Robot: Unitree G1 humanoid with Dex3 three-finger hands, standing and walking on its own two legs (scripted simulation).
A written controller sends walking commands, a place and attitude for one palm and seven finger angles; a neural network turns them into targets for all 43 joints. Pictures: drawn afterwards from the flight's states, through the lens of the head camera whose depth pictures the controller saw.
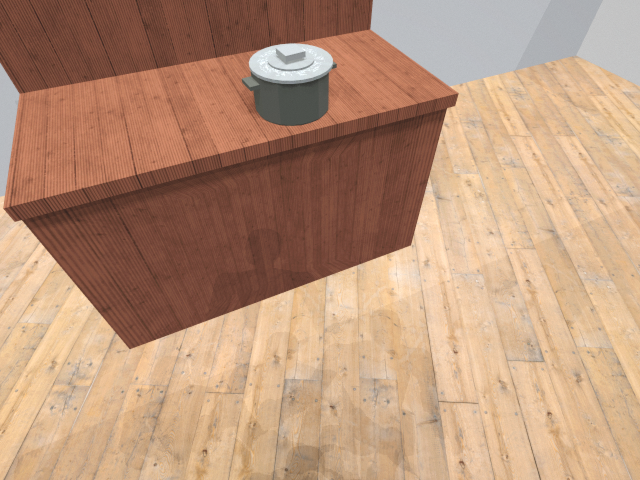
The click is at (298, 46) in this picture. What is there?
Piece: lid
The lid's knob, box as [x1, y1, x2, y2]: [276, 43, 305, 61]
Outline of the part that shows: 305,56 304,50 294,43 276,48 276,53 285,61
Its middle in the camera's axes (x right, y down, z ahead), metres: -0.08 -0.46 +0.95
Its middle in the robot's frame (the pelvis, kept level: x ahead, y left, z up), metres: +1.03 +0.13 +0.07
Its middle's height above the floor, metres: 0.85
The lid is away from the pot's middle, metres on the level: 0.00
